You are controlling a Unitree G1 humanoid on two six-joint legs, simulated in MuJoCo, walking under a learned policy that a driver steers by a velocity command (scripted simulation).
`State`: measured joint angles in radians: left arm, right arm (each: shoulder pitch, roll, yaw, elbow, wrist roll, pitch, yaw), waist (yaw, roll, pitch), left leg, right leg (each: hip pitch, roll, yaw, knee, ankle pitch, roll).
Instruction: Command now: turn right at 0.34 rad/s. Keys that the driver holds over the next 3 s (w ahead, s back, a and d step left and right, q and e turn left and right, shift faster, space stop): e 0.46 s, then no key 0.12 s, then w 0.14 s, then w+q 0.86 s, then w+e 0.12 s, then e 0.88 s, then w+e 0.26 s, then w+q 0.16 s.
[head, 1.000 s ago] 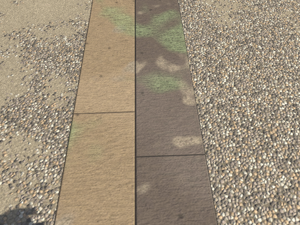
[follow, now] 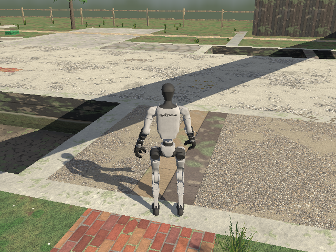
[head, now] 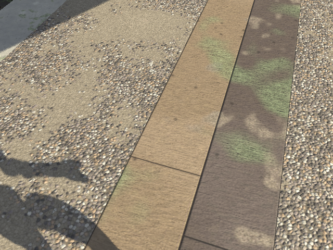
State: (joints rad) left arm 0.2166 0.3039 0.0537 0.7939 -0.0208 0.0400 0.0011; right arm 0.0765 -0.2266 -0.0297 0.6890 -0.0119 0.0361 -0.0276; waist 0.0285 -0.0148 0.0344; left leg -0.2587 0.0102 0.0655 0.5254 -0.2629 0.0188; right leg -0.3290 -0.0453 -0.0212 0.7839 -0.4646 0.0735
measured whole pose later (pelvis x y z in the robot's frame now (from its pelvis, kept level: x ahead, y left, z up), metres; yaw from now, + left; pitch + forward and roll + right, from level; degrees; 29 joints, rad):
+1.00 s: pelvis +0.04 -0.05 +0.01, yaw -16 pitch +2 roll +0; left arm 0.16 0.27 0.05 0.72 -0.01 -0.08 0.00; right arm 0.39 -0.29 -0.05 0.83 0.03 -0.02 -0.02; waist -0.05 0.02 -0.01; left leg -0.23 -0.01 -0.15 0.61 -0.41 0.01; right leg -0.25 0.01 0.00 0.45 -0.22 -0.01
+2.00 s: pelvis +0.55 -0.06 -0.01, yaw +0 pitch +2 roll +1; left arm 0.14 0.29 0.03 0.66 0.01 -0.09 -0.05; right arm 0.24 -0.31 -0.04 0.75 -0.01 -0.03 -0.01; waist -0.02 -0.01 0.06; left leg -0.27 -0.10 -0.03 1.05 -0.54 0.00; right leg -0.51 0.05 0.00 0.54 -0.08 -0.07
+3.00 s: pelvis +0.68 -0.09 +0.01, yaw -32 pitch +2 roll +1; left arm 0.37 0.26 0.04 0.68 0.00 -0.04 -0.01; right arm 0.22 -0.33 -0.08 0.75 0.01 -0.07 0.04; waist 0.01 0.05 -0.01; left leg -0.62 0.09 0.02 1.04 -0.20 -0.01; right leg -0.08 0.03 -0.01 0.34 -0.29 -0.06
